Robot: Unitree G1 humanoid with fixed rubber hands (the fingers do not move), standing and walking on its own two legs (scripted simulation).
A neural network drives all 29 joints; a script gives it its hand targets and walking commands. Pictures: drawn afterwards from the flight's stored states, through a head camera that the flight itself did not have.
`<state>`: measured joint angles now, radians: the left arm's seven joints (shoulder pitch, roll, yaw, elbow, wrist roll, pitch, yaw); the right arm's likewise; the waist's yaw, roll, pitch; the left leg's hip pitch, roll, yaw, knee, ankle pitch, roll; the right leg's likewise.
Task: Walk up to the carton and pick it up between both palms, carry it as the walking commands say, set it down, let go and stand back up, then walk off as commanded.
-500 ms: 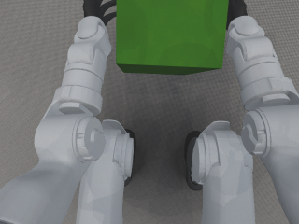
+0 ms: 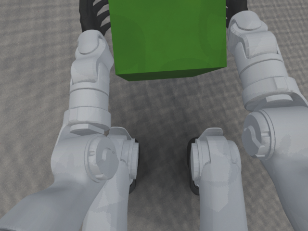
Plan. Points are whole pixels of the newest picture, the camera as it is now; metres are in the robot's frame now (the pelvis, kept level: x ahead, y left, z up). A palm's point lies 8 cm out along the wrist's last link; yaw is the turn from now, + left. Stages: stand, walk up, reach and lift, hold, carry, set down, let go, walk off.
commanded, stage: reach and lift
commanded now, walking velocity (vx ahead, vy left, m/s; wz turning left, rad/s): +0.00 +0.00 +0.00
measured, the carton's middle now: (161, 31) +0.55 -0.01 -0.18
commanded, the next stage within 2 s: none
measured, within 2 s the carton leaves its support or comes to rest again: neither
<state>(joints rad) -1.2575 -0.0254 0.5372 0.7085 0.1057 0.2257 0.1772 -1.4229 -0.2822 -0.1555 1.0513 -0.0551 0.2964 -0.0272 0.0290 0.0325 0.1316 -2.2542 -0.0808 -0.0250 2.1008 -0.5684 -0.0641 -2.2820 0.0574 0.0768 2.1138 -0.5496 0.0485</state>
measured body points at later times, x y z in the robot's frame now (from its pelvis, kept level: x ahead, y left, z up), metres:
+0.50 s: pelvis +0.01 +0.00 +0.05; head +0.31 -0.05 +0.37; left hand +0.53 +0.13 -0.04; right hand +0.54 -0.16 -0.07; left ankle +0.11 +0.13 -0.36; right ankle +0.11 -0.13 -0.36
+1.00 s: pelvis +0.01 +0.00 +0.10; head +0.28 -0.04 +0.45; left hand +0.51 +0.13 +0.04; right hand +0.53 -0.16 +0.01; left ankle +0.11 +0.13 -0.36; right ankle +0.11 -0.13 -0.36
